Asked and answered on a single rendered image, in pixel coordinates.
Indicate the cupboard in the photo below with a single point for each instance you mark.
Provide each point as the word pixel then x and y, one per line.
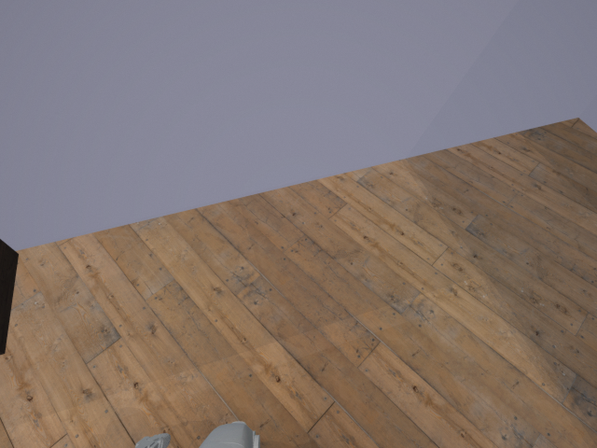
pixel 8 268

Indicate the robot left thigh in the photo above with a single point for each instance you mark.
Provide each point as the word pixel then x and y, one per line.
pixel 234 435

